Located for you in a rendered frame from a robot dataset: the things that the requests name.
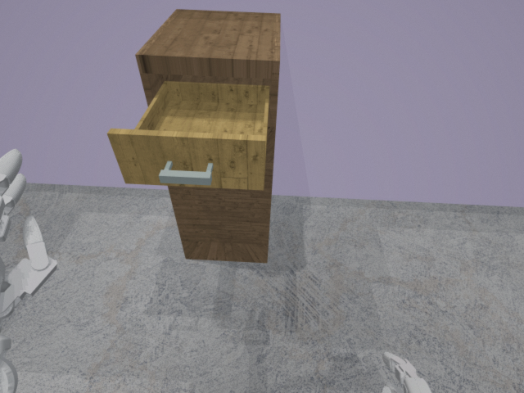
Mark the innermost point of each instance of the robot left forearm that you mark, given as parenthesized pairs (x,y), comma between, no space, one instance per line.
(8,373)

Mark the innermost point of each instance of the robot right hand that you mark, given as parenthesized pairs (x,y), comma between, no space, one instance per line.
(405,372)

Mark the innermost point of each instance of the robot left hand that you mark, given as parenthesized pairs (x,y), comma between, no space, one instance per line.
(29,275)

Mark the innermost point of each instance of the handle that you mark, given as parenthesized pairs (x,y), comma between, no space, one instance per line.
(186,177)

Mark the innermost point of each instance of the cabinet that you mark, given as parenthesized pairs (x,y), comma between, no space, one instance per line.
(219,47)

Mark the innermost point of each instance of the drawer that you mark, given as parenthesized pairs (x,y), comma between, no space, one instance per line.
(193,124)

